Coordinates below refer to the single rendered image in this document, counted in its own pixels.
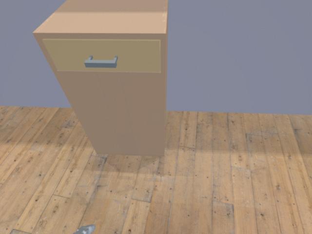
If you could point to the handle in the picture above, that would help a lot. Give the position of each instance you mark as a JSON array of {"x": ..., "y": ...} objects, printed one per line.
[{"x": 101, "y": 63}]

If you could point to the cabinet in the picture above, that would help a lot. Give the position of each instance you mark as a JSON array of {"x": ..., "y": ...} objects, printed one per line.
[{"x": 122, "y": 112}]

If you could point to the drawer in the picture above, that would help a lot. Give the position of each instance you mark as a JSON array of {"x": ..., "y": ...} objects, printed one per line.
[{"x": 137, "y": 55}]

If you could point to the left robot hand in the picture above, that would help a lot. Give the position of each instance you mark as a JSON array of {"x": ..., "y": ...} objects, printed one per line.
[{"x": 86, "y": 229}]

